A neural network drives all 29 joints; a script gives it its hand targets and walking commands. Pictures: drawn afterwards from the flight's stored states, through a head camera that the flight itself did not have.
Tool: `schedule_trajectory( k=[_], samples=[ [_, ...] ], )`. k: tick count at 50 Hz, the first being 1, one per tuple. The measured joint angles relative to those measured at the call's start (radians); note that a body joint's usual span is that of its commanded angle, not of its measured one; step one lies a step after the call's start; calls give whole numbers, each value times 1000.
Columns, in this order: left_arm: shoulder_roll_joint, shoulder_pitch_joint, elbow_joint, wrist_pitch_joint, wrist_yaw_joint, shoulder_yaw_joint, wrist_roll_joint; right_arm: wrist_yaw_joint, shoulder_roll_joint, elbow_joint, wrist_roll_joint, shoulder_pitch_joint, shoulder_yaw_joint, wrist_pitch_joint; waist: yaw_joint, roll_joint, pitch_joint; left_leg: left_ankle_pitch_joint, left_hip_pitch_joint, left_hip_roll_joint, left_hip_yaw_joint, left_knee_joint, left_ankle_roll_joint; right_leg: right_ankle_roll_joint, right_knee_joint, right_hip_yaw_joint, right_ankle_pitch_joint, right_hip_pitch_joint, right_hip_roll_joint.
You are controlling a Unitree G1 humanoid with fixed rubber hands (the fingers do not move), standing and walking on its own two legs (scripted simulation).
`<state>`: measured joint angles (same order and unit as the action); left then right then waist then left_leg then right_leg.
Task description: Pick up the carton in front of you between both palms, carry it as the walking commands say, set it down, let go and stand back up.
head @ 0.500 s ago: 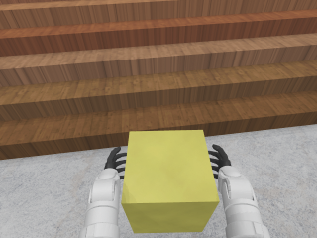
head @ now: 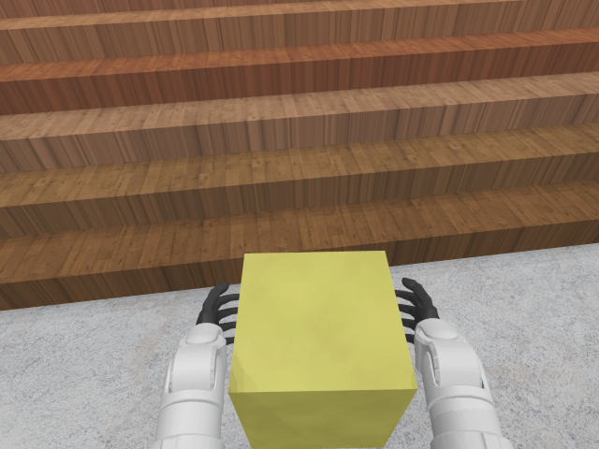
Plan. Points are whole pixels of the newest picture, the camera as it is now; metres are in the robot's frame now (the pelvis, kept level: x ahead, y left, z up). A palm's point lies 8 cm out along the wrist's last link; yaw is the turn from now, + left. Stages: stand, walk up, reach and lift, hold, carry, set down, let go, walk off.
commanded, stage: reach and lift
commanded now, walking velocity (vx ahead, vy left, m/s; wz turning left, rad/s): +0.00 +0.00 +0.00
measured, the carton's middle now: (316, 353) +0.30 +0.00 -0.04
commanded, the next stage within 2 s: hold in 0.14 s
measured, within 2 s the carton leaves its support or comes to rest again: neither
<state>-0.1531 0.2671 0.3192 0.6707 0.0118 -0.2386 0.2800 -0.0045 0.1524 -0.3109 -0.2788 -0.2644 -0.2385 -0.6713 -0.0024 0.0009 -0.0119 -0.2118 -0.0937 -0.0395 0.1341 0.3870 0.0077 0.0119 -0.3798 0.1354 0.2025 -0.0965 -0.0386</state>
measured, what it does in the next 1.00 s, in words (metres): walks ahead: right foot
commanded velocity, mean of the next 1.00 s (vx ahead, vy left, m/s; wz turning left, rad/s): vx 0.28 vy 0.00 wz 0.00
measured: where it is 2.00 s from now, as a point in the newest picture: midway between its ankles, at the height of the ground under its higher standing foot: (302, 344)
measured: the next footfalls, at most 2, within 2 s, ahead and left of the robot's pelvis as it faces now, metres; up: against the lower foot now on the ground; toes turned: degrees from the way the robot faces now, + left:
right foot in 0.98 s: +0.16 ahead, -0.11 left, +0.00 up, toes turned -8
left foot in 1.30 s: +0.48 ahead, +0.10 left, +0.00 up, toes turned +11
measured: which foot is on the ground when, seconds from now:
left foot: down 0.00-1.00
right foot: down 0.00-0.82, up 0.84-0.96, down 0.98-1.00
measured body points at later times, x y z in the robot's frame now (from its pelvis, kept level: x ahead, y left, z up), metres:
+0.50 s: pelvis -0.01 +0.00 +0.00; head -0.06 +0.00 +0.45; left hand +0.29 +0.15 +0.04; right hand +0.29 -0.15 +0.04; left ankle +0.01 +0.13 -0.74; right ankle +0.01 -0.13 -0.74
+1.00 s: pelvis +0.14 -0.01 -0.01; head +0.12 -0.02 +0.43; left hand +0.42 +0.14 +0.07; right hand +0.41 -0.16 +0.07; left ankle +0.04 +0.11 -0.74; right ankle +0.12 -0.10 -0.75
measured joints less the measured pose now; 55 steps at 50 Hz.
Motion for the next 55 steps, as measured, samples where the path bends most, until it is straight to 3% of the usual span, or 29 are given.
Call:
schedule_trajectory(
  k=[14,23,27,29,32,37,39,41,45,48,50,53,55],
  samples=[
    [8,-34,-94,62,5,38,-26,9,-7,93,27,33,43,-62,0,0,-3,13,44,3,0,-34,0,-1,33,-2,-13,44,2],
    [-1,3,-63,93,-9,8,2,-3,1,62,0,-5,14,-95,1,0,13,15,58,2,-1,-25,0,-1,24,-4,-15,58,2],
    [3,-11,-84,100,-4,17,-9,0,-1,74,8,3,26,-99,2,2,-52,-84,-45,17,-39,65,2,3,-81,-48,109,-52,21],
    [6,-22,-121,113,4,28,-25,8,-3,107,22,12,43,-111,5,3,-79,-123,-85,28,-62,89,2,2,-121,-74,167,-100,35],
    [13,-35,-195,144,15,45,-62,21,-6,185,50,24,63,-145,7,11,-105,-96,-134,46,-79,132,9,1,-159,-112,136,-145,47],
    [9,-45,-292,256,50,100,-102,44,-40,323,113,69,85,-265,0,9,-159,-226,-214,77,-149,251,9,-4,-156,-165,113,-147,65],
    [14,-52,-341,315,67,118,-113,53,-55,356,144,63,95,-322,0,-4,-164,-188,-206,70,-201,176,5,-1,-145,-166,136,-137,79],
    [33,-66,-409,370,76,123,-131,67,-50,382,160,45,112,-366,5,-22,-164,-71,-177,59,-228,123,-5,-4,-182,-154,172,-144,96],
    [62,-105,-509,446,75,97,-185,93,-8,462,147,67,148,-437,10,10,-175,-129,-140,84,-252,111,-7,-3,-319,-222,292,-231,88],
    [37,-108,-559,484,76,93,-194,103,-18,557,148,102,163,-491,9,41,-157,-158,-94,112,-244,88,11,-4,-181,-286,199,-240,60],
    [14,-106,-587,493,79,110,-187,102,-22,625,158,124,143,-516,-5,52,-146,-209,-101,131,-236,170,19,-28,-126,-321,56,-203,53],
    [18,-102,-596,517,87,152,-179,103,-23,665,176,138,113,-545,-5,19,-144,-293,-225,113,-234,446,11,-55,-123,-337,133,-152,64],
    [19,-102,-617,539,93,150,-176,103,-21,661,185,121,106,-560,5,-9,-135,-307,-314,94,-248,539,-5,-44,-72,-328,148,-103,76]
  ],
)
